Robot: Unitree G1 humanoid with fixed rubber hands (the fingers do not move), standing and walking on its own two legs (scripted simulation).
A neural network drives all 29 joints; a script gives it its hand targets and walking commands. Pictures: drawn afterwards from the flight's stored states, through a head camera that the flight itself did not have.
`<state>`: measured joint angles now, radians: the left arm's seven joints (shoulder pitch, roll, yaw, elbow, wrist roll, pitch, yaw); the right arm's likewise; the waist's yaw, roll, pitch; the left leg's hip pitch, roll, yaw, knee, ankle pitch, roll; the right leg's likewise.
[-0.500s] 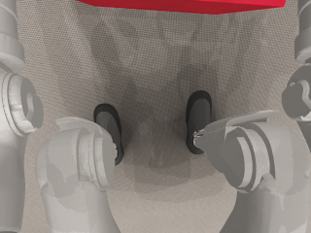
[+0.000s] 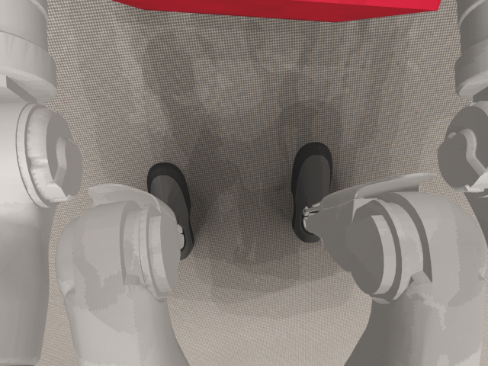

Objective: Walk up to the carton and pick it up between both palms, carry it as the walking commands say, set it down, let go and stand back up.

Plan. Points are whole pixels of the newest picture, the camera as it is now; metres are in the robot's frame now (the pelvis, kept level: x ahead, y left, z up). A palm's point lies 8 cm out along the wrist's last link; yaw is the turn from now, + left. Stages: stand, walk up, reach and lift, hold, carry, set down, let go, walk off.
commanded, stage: reach and lift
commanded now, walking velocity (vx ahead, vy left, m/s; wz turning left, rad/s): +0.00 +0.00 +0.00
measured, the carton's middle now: out of the picture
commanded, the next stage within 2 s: none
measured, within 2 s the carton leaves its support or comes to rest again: leaves its support in 0.80 s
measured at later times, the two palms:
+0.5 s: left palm out of the picture +0.59 +0.19 -0.19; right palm out of the picture +0.58 -0.19 -0.20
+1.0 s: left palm out of the picture +0.59 +0.20 -0.15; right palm out of the picture +0.58 -0.18 -0.16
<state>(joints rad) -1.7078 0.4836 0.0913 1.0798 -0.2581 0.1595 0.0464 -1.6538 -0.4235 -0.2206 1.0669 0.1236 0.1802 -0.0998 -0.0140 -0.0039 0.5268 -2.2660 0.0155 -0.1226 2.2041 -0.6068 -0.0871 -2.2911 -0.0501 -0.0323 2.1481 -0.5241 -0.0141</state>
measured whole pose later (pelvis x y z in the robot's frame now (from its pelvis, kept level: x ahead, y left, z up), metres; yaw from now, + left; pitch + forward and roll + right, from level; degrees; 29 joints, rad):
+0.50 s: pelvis +0.00 +0.00 +0.00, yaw +0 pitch +38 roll -2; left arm -1.71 0.49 0.09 1.08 -0.26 0.17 0.00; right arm -1.65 -0.42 -0.21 1.07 0.14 0.19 -0.10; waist -0.01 0.00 0.53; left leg -2.27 0.02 -0.12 2.20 -0.61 -0.08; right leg -2.29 -0.05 -0.03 2.15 -0.53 -0.01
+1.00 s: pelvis +0.00 +0.00 +0.00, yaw +0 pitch +35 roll -2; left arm -1.67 0.51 0.09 0.92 -0.25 0.35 0.03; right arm -1.62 -0.40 -0.21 0.91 0.14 0.35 -0.12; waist -0.01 0.00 0.53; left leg -2.22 0.01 -0.12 2.20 -0.60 -0.08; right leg -2.24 -0.05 -0.03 2.15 -0.52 -0.01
